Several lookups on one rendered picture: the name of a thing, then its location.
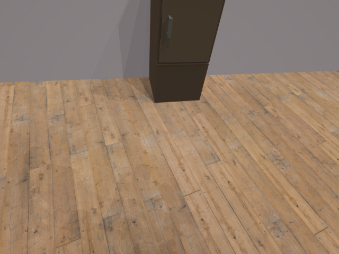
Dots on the handle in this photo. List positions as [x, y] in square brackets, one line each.
[169, 26]

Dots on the cupboard door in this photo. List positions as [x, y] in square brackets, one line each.
[193, 29]

